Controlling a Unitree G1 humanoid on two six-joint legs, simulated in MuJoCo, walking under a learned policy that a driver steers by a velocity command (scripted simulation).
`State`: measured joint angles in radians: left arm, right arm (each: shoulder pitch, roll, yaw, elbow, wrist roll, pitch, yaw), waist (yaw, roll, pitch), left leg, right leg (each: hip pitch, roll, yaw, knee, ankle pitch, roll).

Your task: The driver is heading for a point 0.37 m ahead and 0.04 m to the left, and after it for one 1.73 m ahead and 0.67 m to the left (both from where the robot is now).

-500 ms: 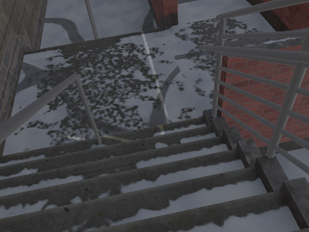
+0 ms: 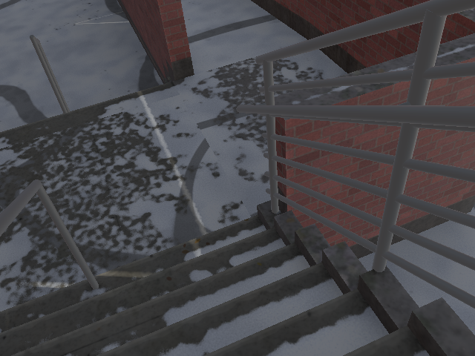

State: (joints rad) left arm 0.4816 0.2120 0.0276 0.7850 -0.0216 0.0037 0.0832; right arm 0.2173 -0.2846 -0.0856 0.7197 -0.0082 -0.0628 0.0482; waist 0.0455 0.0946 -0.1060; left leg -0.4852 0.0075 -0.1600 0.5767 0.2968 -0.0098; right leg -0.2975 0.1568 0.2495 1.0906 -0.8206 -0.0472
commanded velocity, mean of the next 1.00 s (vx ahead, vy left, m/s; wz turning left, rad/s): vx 0.23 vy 0.00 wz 0.23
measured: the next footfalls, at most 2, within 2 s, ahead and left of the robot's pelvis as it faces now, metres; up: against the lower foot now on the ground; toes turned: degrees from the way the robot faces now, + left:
left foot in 0.06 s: +0.11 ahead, +0.16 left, -0.17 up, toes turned -5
right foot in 0.58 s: +0.47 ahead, -0.08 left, -0.35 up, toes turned +9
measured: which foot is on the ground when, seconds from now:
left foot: up 0.00-0.04, down 0.06-0.58, up 0.60-1.00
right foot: down 0.00-0.06, up 0.08-0.56, down 0.58-1.00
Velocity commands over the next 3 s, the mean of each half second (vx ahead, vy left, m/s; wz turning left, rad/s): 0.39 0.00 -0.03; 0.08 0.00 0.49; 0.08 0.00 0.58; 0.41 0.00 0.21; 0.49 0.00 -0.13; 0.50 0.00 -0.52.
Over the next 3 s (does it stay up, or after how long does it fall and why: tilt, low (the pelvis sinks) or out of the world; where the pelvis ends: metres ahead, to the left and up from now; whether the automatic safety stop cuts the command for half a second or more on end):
stays up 0.97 0.42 -0.65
